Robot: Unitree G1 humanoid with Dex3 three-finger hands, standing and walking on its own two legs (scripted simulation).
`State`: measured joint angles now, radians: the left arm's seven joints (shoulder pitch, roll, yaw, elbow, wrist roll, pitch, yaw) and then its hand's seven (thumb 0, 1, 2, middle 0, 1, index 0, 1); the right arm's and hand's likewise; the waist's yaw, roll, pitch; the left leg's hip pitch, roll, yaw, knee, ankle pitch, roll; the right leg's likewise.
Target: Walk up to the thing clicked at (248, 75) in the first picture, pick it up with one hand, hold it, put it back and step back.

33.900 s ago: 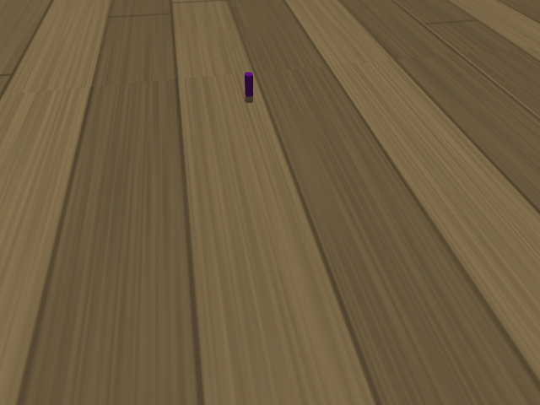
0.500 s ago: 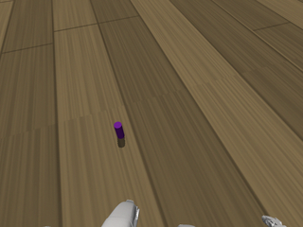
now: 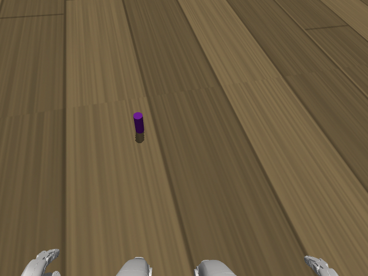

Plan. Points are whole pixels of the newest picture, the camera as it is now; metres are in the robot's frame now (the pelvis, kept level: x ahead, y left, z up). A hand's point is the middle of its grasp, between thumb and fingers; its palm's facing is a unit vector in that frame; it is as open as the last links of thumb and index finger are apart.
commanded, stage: step back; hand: left
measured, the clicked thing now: (138, 123) +0.96 +0.26 -0.68
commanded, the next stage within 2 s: stand in 1.28 s
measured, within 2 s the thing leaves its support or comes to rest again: neither
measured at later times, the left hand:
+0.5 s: hand out of the picture -0.06 +0.28 -0.14, palm faces +0.05 -0.90 -0.43, open 7.4 cm
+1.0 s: hand out of the picture -0.01 +0.26 -0.14, palm faces +0.09 -0.92 -0.38, open 7.4 cm
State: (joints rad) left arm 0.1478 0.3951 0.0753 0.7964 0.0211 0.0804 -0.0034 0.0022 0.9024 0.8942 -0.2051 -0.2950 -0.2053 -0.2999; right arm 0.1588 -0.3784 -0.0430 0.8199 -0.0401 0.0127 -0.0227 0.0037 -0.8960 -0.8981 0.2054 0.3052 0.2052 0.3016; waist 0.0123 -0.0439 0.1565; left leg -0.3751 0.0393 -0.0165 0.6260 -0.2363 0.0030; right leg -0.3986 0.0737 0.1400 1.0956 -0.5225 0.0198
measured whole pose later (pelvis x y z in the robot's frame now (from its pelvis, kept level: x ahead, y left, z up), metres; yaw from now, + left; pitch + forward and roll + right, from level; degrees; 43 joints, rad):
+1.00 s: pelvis -0.07 -0.01 +0.00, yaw +5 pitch -3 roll +0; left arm 0.16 0.37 0.04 1.00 0.03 -0.02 -0.01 0.00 0.90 0.89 -0.21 -0.30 -0.21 -0.30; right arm 0.22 -0.39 -0.06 1.02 -0.03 -0.01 0.01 0.00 -0.90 -0.90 0.20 0.30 0.20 0.30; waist 0.02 0.00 0.08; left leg -0.28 0.01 -0.03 0.59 -0.25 -0.01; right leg -0.26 -0.05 -0.05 0.64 -0.33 0.00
